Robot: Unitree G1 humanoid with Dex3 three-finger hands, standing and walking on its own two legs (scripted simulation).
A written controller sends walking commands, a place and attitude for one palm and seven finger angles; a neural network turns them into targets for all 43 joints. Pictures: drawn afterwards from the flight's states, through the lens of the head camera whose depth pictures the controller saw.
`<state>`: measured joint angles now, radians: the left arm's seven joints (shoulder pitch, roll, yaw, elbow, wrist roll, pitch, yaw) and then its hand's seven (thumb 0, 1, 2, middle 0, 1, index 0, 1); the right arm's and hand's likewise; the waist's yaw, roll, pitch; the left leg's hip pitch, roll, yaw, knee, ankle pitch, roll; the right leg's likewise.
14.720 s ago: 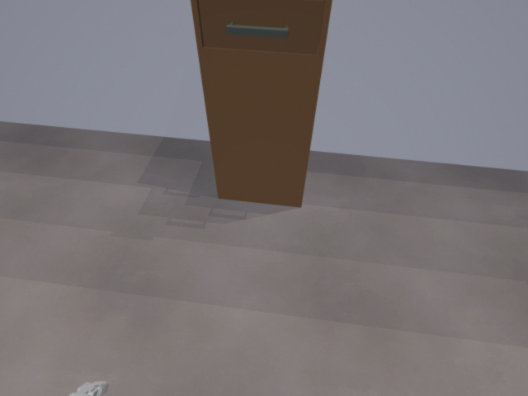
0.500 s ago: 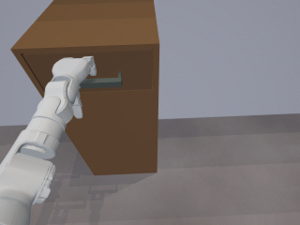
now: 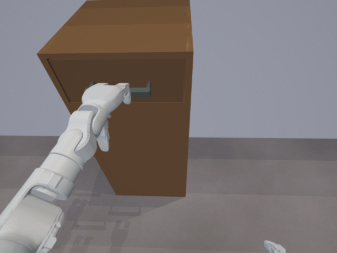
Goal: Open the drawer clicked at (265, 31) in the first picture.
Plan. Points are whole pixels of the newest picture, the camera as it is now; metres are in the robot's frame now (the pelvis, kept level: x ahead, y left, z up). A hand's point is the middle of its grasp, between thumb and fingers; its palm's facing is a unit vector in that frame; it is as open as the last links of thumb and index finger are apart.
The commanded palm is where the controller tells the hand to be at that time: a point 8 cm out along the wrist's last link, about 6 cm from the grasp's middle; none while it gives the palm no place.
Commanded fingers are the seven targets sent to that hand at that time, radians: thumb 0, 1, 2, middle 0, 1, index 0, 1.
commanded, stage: re-aim the fingers above the handle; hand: left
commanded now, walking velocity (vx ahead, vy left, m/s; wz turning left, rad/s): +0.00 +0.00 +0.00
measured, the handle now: (119, 88) +0.54 +0.18 +0.10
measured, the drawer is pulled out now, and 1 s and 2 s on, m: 0.00 0.00 0.00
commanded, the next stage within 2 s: lower the fingers behind the handle in 0.72 s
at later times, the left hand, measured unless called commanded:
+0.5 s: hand (111, 114) +0.42 +0.17 +0.11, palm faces -0.18 -0.02 -0.98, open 13.9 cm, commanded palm +0.43 +0.18 +0.22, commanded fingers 0.00 -0.50 0.30 -0.30 -1.20 -0.30 -1.20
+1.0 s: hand (97, 118) +0.42 +0.21 +0.10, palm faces -0.25 -0.02 -0.97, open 13.9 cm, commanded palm +0.43 +0.22 +0.20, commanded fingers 0.00 -0.50 0.30 -0.30 -1.20 -0.30 -1.20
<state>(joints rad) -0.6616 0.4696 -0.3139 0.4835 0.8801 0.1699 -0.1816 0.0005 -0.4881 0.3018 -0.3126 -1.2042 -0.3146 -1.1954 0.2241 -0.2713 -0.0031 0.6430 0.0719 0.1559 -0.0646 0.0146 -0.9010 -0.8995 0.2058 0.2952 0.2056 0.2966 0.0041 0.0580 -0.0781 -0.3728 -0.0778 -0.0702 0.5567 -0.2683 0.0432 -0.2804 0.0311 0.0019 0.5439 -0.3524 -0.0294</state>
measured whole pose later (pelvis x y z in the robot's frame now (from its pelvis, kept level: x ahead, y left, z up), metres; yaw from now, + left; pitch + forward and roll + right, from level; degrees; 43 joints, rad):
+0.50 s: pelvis +0.01 +0.00 +0.00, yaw +0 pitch +6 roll +0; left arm -0.61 0.51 -0.27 0.41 0.85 0.10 -0.22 0.00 -0.48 0.30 -0.31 -1.20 -0.30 -1.20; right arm 0.29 -0.30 -0.02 0.67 0.06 0.17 -0.07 0.02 -0.90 -0.90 0.21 0.30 0.21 0.30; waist 0.00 0.06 -0.07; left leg -0.38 -0.07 -0.06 0.55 -0.28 0.04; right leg -0.29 0.03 0.01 0.53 -0.36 -0.03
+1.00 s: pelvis +0.00 +0.00 +0.00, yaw +0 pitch +7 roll +0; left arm -0.67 0.53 -0.24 0.58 0.88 0.11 -0.24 0.00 -0.49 0.30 -0.31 -1.20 -0.31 -1.19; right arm 0.26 -0.28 0.00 0.66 0.07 0.17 -0.07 0.01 -0.90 -0.90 0.21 0.30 0.21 0.30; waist -0.01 0.05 -0.07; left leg -0.39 -0.07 -0.06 0.55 -0.27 0.05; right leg -0.30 0.03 0.00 0.53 -0.35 -0.03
